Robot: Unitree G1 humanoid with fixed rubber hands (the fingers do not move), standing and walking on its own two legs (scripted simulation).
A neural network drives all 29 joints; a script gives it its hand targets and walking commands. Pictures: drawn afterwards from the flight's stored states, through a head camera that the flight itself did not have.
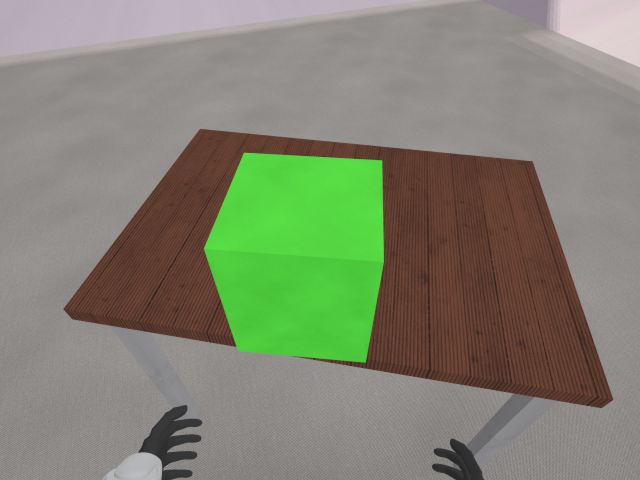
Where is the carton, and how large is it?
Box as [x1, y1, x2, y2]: [204, 153, 383, 362]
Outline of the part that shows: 244,153 204,247 237,349 242,351 365,362 383,263 381,160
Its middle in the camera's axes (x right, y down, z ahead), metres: -0.02 +0.03 +0.60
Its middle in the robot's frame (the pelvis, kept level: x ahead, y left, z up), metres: +0.43 +0.04 +0.02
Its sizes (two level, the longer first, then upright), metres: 0.210 0.200 0.250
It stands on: a table, 0.67 m high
